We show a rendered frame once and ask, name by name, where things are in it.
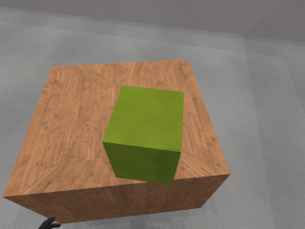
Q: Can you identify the carton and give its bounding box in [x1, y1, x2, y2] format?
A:
[102, 85, 184, 185]

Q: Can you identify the left robot hand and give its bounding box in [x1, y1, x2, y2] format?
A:
[38, 217, 61, 229]

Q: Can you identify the pedestal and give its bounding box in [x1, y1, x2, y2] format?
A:
[3, 59, 231, 224]

